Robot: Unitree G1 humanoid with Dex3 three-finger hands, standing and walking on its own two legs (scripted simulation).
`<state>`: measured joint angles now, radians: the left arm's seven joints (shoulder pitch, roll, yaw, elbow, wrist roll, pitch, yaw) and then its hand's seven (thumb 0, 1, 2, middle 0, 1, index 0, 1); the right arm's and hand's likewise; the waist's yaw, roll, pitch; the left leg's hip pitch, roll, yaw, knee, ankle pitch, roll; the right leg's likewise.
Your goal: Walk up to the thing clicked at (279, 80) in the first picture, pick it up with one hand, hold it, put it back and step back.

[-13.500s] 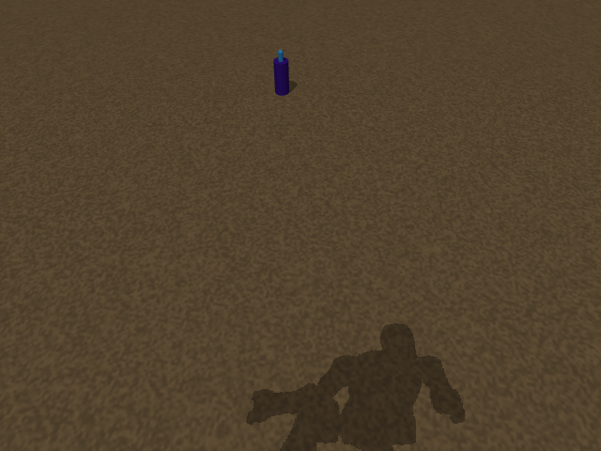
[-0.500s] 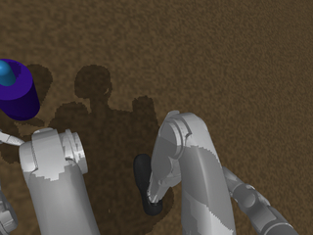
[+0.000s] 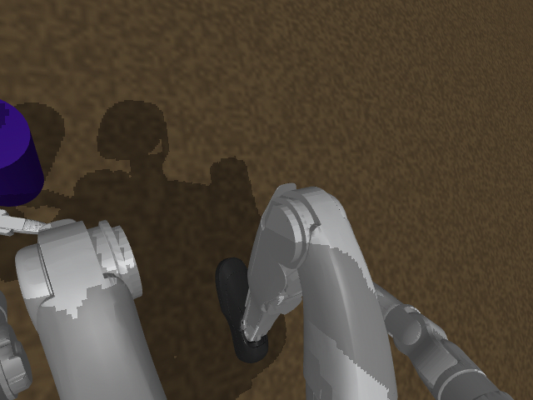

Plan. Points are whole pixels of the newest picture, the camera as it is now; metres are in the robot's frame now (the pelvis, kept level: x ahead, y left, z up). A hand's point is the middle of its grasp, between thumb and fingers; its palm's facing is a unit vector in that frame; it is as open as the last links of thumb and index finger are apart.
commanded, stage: close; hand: left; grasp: from the side
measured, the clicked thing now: out of the picture +0.43 +0.27 -0.15
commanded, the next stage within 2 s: settle in 0.70 s
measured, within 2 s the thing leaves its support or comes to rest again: leaves its support in 1.10 s
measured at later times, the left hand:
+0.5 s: hand out of the picture +0.41 +0.27 -0.15, palm faces +0.28 -0.96 -0.01, open 11.9 cm
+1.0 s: hand out of the picture +0.41 +0.27 -0.15, palm faces +0.29 -0.96 -0.02, open 11.5 cm
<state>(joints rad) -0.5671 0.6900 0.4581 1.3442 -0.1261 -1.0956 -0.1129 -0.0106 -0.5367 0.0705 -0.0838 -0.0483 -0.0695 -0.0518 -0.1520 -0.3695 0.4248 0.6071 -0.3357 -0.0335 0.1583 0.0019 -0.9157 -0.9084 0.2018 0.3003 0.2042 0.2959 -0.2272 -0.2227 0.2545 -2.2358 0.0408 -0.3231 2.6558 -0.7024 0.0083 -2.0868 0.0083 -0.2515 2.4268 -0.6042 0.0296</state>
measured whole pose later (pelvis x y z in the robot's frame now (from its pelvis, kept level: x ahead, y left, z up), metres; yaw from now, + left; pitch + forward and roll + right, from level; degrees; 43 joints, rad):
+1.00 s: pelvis +0.00 +0.00 +0.00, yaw -1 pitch +14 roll -16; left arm -0.55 0.72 0.46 1.24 -0.09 -1.03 -0.03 -0.01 -0.40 0.83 -0.59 -0.89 -0.60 -0.90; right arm -0.14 -0.37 0.43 0.59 -0.34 0.00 0.16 0.00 -0.91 -0.91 0.20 0.30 0.20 0.30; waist -0.22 -0.24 0.28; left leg -2.23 0.05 -0.35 2.65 -0.71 0.00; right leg -2.08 0.02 -0.27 2.40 -0.60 0.03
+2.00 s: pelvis +0.02 -0.01 +0.07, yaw +8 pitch +31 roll -6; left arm -0.48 0.41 0.37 0.78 -0.15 -0.59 -0.21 -0.01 -0.56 1.03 -0.62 -0.94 -0.63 -0.96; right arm 0.07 -0.29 0.06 0.68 -0.07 0.01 0.07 0.01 -0.91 -0.91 0.20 0.30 0.20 0.30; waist -0.11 -0.01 -0.08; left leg -2.21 0.05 -0.11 2.36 -0.71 0.00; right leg -2.15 -0.04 -0.09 2.29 -0.68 -0.01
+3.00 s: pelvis +0.03 -0.01 +0.12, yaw +11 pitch +34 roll -4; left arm -0.50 0.36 0.37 0.75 -0.15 -0.54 -0.24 -0.01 -0.59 1.06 -0.62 -0.95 -0.63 -0.97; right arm 0.11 -0.28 0.01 0.68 -0.05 -0.03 0.04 0.01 -0.94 -0.91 0.20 0.30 0.20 0.30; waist -0.10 0.01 -0.14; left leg -2.08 0.04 -0.06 2.18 -0.70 0.00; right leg -2.05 -0.04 -0.05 2.14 -0.69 -0.01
